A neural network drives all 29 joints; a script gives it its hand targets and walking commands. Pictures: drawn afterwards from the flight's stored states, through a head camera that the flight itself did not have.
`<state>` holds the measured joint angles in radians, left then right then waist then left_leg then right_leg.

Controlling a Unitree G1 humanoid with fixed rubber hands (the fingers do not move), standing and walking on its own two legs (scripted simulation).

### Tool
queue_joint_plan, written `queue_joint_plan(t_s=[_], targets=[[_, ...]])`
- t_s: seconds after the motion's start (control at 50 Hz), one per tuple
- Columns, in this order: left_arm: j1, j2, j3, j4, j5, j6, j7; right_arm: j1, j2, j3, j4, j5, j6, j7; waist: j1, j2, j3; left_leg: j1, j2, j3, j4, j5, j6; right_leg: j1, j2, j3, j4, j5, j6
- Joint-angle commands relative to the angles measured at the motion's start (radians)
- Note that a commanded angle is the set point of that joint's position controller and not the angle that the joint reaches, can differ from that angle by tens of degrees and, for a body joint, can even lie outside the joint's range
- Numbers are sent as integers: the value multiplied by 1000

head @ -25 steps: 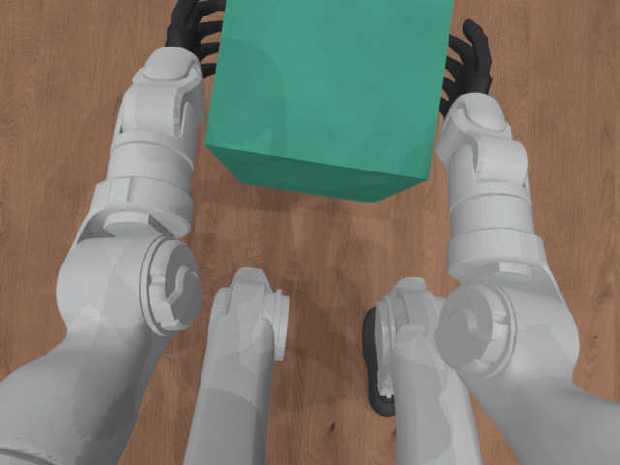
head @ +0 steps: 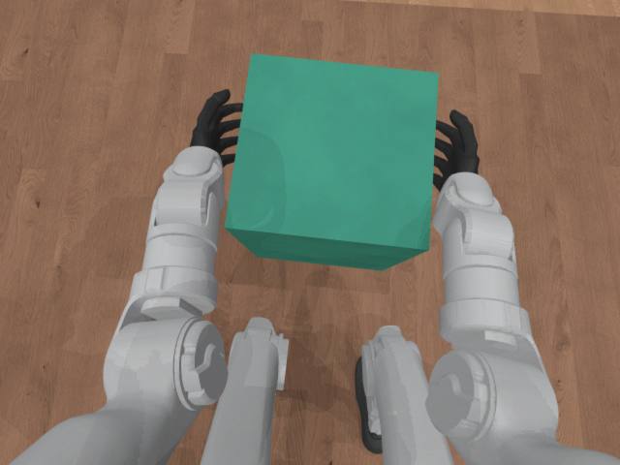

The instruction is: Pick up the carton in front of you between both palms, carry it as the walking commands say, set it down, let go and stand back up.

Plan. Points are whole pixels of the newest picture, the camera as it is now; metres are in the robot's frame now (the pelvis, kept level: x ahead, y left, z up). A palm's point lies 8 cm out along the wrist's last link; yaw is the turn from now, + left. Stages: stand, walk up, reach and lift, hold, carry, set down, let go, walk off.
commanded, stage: reach and lift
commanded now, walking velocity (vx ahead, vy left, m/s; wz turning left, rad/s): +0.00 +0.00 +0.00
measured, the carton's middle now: (329, 183) +0.48 +0.02 -0.12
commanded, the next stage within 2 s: hold in 2.00 s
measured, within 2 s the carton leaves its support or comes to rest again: neither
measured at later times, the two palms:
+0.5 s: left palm (162, 139) +0.42 +0.16 +0.11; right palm (554, 164) +0.42 -0.14 +0.11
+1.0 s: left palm (21, 90) +0.37 +0.15 +0.25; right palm out of the picture +0.38 -0.15 +0.25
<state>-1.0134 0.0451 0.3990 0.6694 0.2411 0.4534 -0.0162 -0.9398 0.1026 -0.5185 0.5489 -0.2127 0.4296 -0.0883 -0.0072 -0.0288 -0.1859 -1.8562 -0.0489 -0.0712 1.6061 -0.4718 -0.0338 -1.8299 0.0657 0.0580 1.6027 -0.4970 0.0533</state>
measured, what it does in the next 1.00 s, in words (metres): rises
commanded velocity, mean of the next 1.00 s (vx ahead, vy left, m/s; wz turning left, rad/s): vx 0.00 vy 0.00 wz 0.00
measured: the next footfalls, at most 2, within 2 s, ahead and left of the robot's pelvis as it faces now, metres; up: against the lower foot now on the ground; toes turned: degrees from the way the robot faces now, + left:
none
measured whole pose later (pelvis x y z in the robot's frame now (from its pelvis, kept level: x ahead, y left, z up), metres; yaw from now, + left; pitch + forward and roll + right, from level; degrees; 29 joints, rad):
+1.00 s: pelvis +0.08 -0.01 +0.23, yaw +1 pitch +1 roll +0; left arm -0.28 -0.16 0.27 0.37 0.26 0.57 0.01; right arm -0.29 0.16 -0.28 0.39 -0.25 0.55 -0.01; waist 0.00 -0.01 -0.07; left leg -0.29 -0.02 -0.08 0.51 -0.23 -0.02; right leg -0.28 0.02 0.08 0.52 -0.25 0.01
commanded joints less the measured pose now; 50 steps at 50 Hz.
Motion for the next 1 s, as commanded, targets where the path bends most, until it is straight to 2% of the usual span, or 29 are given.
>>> queue_joint_plan(t_s=[0.0, 0.26, 0.58, 0.82, 0.9, 0.98], targets=[[-561, -1156, -521, 22, -199, -36, -244, -656, 1038, 613, 78, 183, -20, 286, -1, 93, -991, 728, -116, 118, -212, 287, 5, 520, 125, -129, -203, 246, -18], [-335, -1199, -518, 10, -148, -71, -219, -427, 1085, 641, 97, 152, -49, 300, 14, 47, -780, 957, -108, 67, -453, 249, 25, 747, 114, -79, -448, 209, -26], [-45, -1216, -618, -101, -153, -60, -229, -103, 1108, 728, 37, 132, -36, 311, 8, 41, -537, 1328, -83, 21, -783, 362, 34, 1183, 73, -9, -791, 339, -47], [178, -1189, -690, -227, -180, 22, -224, 131, 1076, 805, -78, 148, 48, 315, 12, 23, -309, 1632, -65, 5, -1046, 500, 32, 1527, 45, 12, -1058, 498, -45], [219, -1175, -729, -299, -200, 69, -222, 188, 1071, 827, -125, 167, 94, 319, 8, 19, -225, 1715, -58, 2, -1125, 489, 30, 1618, 37, 16, -1135, 498, -44], [243, -1154, -690, -304, -182, 118, -227, 207, 1045, 787, -124, 145, 142, 327, 12, 21, -76, 1727, -52, 4, -1189, 382, 32, 1643, 29, 19, -1200, 401, -48]])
